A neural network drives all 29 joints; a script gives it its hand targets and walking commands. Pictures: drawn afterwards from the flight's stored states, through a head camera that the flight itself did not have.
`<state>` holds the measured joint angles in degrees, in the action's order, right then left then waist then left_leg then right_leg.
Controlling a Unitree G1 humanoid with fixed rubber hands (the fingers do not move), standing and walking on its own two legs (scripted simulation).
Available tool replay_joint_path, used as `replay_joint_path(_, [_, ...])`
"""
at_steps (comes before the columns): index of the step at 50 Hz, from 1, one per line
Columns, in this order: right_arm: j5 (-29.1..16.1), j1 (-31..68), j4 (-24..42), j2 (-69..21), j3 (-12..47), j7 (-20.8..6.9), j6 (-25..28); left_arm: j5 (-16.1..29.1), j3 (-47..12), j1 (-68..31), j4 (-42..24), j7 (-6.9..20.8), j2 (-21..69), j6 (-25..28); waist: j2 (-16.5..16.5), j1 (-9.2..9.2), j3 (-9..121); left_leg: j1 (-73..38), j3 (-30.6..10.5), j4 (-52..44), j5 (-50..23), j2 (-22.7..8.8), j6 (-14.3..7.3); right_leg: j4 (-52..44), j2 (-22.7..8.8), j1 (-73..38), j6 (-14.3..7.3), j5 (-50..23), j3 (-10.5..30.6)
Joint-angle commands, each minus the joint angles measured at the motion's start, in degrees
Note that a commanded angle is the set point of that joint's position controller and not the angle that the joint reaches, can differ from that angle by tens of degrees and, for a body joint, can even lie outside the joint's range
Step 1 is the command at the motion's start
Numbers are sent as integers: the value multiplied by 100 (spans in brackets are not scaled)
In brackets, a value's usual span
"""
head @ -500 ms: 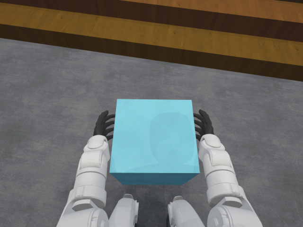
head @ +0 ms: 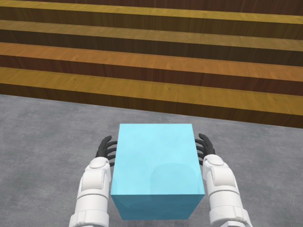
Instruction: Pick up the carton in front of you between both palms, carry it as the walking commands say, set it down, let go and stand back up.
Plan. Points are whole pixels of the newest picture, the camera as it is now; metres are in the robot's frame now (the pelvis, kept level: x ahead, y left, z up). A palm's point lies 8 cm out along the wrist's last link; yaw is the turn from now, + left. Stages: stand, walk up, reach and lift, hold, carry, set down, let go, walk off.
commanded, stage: reach and lift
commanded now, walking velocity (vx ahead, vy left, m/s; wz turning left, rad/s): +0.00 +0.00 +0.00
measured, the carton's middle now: (155, 174) +0.29 +0.00 -0.05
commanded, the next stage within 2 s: hold in 0.96 s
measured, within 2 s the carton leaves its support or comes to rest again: neither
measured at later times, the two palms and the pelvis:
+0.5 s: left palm (101, 159) +0.29 +0.15 +0.03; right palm (208, 157) +0.29 -0.15 +0.03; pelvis -0.01 +0.00 +0.00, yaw +0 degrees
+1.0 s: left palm (100, 157) +0.29 +0.15 +0.04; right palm (209, 155) +0.29 -0.15 +0.04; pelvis +0.00 +0.00 +0.01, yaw +0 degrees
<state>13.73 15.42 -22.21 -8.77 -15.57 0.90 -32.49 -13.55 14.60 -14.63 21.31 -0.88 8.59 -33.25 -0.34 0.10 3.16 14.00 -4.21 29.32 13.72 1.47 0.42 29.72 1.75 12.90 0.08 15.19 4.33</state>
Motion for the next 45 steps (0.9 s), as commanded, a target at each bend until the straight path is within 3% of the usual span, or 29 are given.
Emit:
replay_joint_path(1, [-933, 2809, -250, -5551, 2955, -1447, -120, 954, -2946, -2975, 76, 1432, 5382, -42, -16, 23, 665, -633, -5, -558, -434, 351, -81, -701, 282, -143, -41, -486, 64])
replay_joint_path(4, [-904, 3228, -350, -5619, 2828, -1516, -96, 902, -2811, -3376, 170, 1492, 5446, -22, 12, 46, 657, -648, 36, -555, -132, 335, -95, -711, 260, -88, -64, -159, 36])
replay_joint_path(12, [-964, 3746, -226, -5739, 2956, -1563, -39, 994, -2977, -3919, 41, 1532, 5653, 17, 28, -6, 1193, -864, 45, -501, -203, 331, -65, -641, 297, -255, -57, -203, -11])
replay_joint_path(34, [-1108, 2801, 527, -5412, 3202, -1479, -306, 1153, -3246, -2927, -674, 1397, 5441, -258, 38, 4, 1213, -1464, -23, -781, -1520, 374, 15, -892, 359, -834, 14, -1450, 4])
replay_joint_path(45, [-1183, 2585, 857, -5334, 3322, -1414, -456, 1225, -3341, -2749, -1001, 1373, 5284, -396, 12, 14, 1082, -1509, -29, -852, -1602, 397, 12, -975, 357, -976, 35, -1602, 47])
